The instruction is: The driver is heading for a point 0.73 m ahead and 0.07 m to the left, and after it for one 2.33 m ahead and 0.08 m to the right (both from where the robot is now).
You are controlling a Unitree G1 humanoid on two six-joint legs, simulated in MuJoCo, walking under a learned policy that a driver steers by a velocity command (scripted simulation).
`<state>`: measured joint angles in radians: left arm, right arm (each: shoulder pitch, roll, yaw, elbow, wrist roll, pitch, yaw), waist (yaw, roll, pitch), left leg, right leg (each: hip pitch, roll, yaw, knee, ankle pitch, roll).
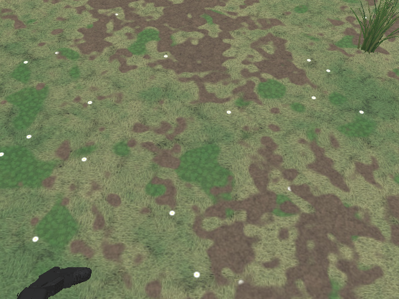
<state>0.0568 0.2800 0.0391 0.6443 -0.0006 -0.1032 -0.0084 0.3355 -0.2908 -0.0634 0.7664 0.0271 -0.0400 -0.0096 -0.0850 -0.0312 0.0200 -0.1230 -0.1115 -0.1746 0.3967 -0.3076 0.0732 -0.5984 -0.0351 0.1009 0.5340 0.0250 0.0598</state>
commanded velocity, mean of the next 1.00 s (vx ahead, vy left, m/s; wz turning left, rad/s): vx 0.50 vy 0.00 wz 0.32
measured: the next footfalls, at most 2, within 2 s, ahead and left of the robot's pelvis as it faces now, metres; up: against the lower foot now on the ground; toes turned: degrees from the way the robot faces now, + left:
right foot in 0.08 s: +0.22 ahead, -0.14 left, +0.00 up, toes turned +7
left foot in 0.58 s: +0.44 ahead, +0.19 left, +0.00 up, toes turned +24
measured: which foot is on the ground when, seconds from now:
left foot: down 0.00-0.08, up 0.10-0.56, down 0.58-1.00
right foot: up 0.00-0.06, down 0.08-0.58, up 0.60-1.00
